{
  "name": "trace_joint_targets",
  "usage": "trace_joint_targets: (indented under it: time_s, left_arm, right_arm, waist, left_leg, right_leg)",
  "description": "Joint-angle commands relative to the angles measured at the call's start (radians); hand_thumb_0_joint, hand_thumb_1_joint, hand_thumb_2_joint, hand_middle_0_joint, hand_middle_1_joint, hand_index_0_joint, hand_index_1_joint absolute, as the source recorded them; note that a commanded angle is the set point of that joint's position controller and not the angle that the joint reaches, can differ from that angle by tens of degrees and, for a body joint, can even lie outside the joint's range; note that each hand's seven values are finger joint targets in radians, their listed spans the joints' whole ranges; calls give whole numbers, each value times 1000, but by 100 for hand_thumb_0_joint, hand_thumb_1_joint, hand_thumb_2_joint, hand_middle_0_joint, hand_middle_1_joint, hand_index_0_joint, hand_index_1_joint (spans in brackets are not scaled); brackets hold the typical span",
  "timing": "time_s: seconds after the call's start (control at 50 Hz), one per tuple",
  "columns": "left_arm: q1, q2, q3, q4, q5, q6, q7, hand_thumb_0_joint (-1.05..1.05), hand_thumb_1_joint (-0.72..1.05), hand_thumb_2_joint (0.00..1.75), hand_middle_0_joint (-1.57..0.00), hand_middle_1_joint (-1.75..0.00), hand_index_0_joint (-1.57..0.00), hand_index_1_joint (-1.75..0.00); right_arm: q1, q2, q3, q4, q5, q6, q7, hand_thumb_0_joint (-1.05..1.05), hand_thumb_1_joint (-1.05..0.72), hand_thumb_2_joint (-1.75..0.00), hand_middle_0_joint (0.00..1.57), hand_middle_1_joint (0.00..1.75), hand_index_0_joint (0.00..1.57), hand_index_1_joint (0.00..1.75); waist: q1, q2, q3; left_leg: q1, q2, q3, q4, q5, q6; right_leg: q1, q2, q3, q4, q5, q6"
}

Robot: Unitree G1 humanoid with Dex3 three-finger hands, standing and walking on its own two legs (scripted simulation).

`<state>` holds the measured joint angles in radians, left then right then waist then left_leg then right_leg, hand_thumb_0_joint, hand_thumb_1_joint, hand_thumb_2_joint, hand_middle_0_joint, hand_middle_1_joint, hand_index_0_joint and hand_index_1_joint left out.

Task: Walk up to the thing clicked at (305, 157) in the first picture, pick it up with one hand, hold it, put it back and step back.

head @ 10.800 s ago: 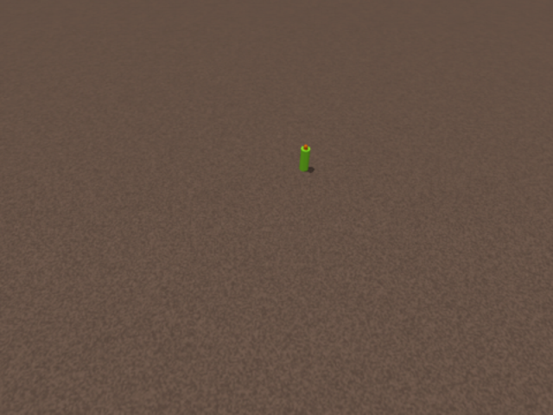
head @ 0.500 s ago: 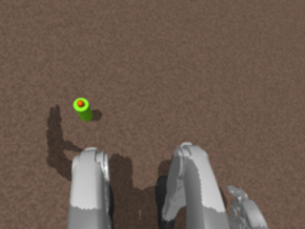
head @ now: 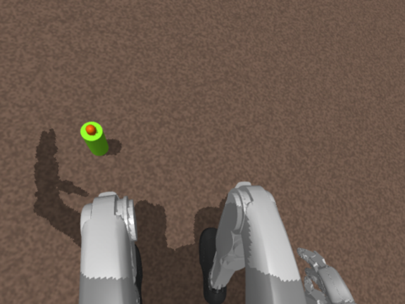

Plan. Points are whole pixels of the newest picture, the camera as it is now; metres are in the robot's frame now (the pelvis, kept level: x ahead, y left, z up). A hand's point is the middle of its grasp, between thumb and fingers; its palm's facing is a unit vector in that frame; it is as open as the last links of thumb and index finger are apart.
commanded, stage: go down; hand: left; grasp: from the side
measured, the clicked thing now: (95, 138) +0.49 +0.22 -0.30
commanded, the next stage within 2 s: approach in 0.20 s
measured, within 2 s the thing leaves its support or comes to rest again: neither
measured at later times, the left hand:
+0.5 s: hand out of the picture +0.43 +0.41 -0.02, palm faces +0.13 -0.99 -0.03, open 17.4 cm
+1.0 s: hand (56, 140) +0.46 +0.29 -0.22, palm faces +0.05 -1.00 +0.04, open 17.4 cm
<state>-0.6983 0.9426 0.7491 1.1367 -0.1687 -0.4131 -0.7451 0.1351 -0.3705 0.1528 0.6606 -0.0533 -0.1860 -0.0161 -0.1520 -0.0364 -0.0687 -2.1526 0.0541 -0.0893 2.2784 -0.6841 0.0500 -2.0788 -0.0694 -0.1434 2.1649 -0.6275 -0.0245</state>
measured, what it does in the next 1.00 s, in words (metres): lowers itself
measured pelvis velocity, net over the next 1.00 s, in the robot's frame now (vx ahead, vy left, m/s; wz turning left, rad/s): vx -0.01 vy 0.01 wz -0.12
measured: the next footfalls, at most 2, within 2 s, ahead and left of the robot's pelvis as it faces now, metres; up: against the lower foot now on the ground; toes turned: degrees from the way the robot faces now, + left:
none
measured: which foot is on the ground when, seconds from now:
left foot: down 0.00-1.00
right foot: down 0.00-1.00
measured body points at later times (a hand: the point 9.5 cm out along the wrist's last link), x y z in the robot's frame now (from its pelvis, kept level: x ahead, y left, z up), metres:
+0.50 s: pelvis +0.00 +0.00 -0.02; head +0.22 +0.10 +0.36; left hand +0.42 +0.46 -0.02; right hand +0.13 -0.28 -0.09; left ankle +0.09 +0.11 -0.34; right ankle +0.12 -0.12 -0.34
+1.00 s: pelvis -0.01 +0.01 -0.07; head +0.25 +0.15 +0.27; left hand +0.45 +0.34 -0.22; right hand +0.12 -0.26 -0.11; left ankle +0.09 +0.11 -0.34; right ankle +0.12 -0.12 -0.34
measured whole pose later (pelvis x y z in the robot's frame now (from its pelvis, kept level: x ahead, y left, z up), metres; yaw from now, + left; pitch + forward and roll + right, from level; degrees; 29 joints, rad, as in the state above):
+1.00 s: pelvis -0.01 +0.01 -0.07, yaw -7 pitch +19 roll -16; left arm -0.74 0.99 0.65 1.46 -0.16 -0.85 -0.52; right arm -0.07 -0.39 0.43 0.57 -0.26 -0.10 0.05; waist -0.29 -0.23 0.23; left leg -2.23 0.07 -0.24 2.56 -0.72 0.07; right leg -2.09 -0.03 -0.26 2.33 -0.59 0.00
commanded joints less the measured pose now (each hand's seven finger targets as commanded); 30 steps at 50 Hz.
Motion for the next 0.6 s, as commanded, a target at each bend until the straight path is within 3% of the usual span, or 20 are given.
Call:
trace_joint_targets:
  time_s: [0.0,0.04,0.08,0.12,0.22,0.28,0.3,0.32,0.34,0.4,0.44,0.52,0.58]
  left_arm:
    - [-228,418,67,-191,-44,-63,-3,0,-54,5,-6,-5,-5,-5]
    - [-237,407,57,-183,-44,-64,-7,0,-51,6,-6,-5,-5,-6]
    - [-244,428,62,-193,-45,-67,-12,0,-52,5,-6,-5,-5,-5]
    - [-248,430,63,-185,-46,-67,-13,0,-51,6,-6,-5,-5,-5]
    - [-252,455,74,-184,-51,-73,-26,0,-52,6,-6,-5,-5,-5]
    - [-249,468,87,-165,-58,-75,-30,0,-53,12,-8,-9,-4,-12]
    - [-256,488,96,-166,-61,-78,-33,0,-57,4,-8,-5,-6,-7]
    - [-252,490,100,-153,-67,-83,-36,0,-55,3,-8,-6,-6,-8]
    - [-222,470,98,-114,-70,-84,-37,0,-53,3,-8,-6,-5,-8]
    - [-198,421,75,-22,-83,-105,-33,0,-54,5,-8,-7,-5,-9]
    - [-203,400,65,12,-87,-126,-23,0,-55,4,-8,-7,-5,-9]
    - [-230,336,9,76,-81,-169,10,0,-55,5,-7,-7,-5,-8]
    - [-251,356,-8,64,-62,-224,41,0,-56,5,-7,-7,-5,-9]
  right_arm:
    - [130,-260,-88,-40,8,-16,-22,0,-91,-91,20,30,20,30]
    - [129,-265,-82,-42,6,-16,-21,0,-91,-90,20,30,20,30]
    - [119,-268,-81,-48,7,-18,-22,0,-91,-90,20,30,20,30]
    - [124,-273,-76,-47,6,-16,-22,0,-91,-90,20,30,20,30]
    - [123,-287,-69,-48,5,-11,-23,0,-90,-90,20,30,20,30]
    - [126,-280,-59,-50,2,-8,-22,0,-91,-91,20,30,20,30]
    - [119,-281,-57,-51,3,-10,-22,0,-90,-90,20,30,20,30]
    - [119,-279,-49,-51,0,-9,-22,0,-90,-90,20,30,20,30]
    - [119,-280,-48,-53,-1,-10,-20,0,-90,-90,20,30,20,30]
    - [112,-274,-26,-54,-12,-13,-15,0,-90,-90,20,30,20,30]
    - [103,-281,-15,-59,-19,-13,-11,0,-90,-90,20,30,20,30]
    - [79,-295,-2,-72,-35,-12,1,0,-89,-90,20,30,20,30]
    - [69,-302,18,-71,-60,-8,8,0,-89,-90,20,30,20,30]
  waist:
    - [36,327,-591]
    - [20,336,-579]
    - [33,346,-583]
    - [18,361,-563]
    - [22,392,-575]
    - [10,341,-587]
    - [17,338,-572]
    - [5,339,-555]
    - [5,311,-543]
    - [-24,228,-498]
    - [-35,234,-473]
    - [-66,220,-423]
    - [-81,256,-457]
  left_leg:
    - [482,-21,-23,-322,113,-26]
    - [488,-18,-35,-324,106,-28]
    - [504,-16,-42,-328,95,-30]
    - [508,-15,-55,-332,88,-32]
    - [549,-12,-72,-331,116,-40]
    - [497,-17,-44,-294,136,-29]
    - [479,-17,-40,-290,120,-27]
    - [457,-18,-35,-279,127,-25]
    - [438,-18,-34,-273,121,-23]
    - [345,-19,-17,-212,135,-13]
    - [358,-15,-29,-202,145,-18]
    - [338,-5,-47,-183,66,-20]
    - [358,0,-49,-149,107,-28]
  right_leg:
    - [249,57,23,-184,78,-21]
    - [234,58,14,-176,77,-21]
    - [208,57,15,-170,68,-22]
    - [204,57,8,-163,70,-21]
    - [172,55,5,-142,84,-23]
    - [234,59,9,-162,99,-17]
    - [223,60,13,-161,84,-18]
    - [241,62,12,-161,92,-17]
    - [241,65,10,-162,86,-16]
    - [288,74,6,-163,105,-8]
    - [257,77,-6,-142,113,-11]
    - [210,84,-26,-129,60,-8]
    - [242,89,-38,-105,92,-7]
